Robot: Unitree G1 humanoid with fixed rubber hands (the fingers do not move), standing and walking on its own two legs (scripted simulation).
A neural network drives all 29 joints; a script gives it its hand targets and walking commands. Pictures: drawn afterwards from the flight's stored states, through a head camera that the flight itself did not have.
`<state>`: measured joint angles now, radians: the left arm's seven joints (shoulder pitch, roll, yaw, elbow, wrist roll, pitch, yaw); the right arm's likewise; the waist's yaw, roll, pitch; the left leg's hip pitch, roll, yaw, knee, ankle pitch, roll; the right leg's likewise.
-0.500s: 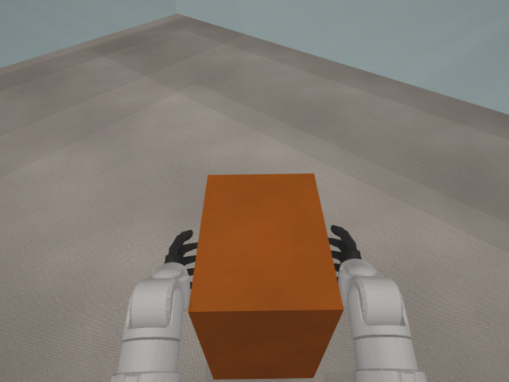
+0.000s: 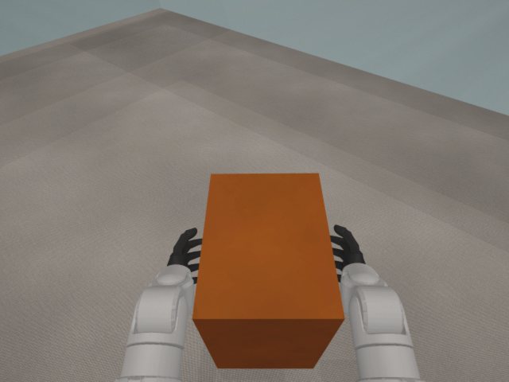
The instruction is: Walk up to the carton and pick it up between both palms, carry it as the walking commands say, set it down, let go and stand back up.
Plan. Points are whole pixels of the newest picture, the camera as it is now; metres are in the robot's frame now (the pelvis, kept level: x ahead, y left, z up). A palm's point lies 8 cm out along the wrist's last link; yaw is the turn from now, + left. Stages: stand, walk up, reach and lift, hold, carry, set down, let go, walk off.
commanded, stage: carry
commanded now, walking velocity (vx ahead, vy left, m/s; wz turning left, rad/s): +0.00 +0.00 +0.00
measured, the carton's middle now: (265, 276) +0.31 +0.00 -0.02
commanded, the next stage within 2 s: hold in 1.48 s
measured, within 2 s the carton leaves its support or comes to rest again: neither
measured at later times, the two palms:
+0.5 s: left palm (166, 324) +0.21 +0.14 +0.03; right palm (358, 316) +0.22 -0.13 +0.04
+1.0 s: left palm (164, 348) +0.18 +0.14 +0.03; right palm (365, 345) +0.19 -0.13 +0.04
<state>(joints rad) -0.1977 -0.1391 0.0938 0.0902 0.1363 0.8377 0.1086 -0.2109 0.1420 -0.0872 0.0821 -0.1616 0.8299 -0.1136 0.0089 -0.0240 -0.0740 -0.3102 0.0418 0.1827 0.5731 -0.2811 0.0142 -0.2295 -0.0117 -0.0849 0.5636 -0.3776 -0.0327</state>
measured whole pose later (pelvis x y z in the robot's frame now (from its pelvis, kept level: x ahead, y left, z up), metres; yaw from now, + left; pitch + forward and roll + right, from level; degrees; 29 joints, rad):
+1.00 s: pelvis -0.10 +0.00 +0.00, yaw +0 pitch +1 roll +0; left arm -0.18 -0.14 0.10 0.23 0.16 0.75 0.09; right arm -0.20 0.14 -0.10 0.22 -0.18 0.75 -0.10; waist 0.01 -0.01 -0.11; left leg -0.37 0.05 0.18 0.47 -0.11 0.04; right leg -0.33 0.00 -0.10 0.54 -0.23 -0.05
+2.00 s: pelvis -0.05 -0.02 +0.01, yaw -9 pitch -7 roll +2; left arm -0.19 -0.14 0.17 0.22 0.17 0.77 0.09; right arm -0.24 0.15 -0.08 0.34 -0.19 0.68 -0.09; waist 0.12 -0.02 -0.03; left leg -0.10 -0.05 0.01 0.40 -0.18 0.02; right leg -0.11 0.06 0.04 0.49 -0.26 -0.07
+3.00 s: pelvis -0.10 +0.02 -0.03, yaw -9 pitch +9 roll +0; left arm -0.48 -0.16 0.38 0.59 0.29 0.32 0.07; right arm -0.57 0.14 -0.35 0.75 -0.27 0.23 -0.06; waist 0.12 -0.03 0.07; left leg -0.69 -0.04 0.02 0.76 -0.23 0.04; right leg -0.66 0.08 0.03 0.77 -0.28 -0.04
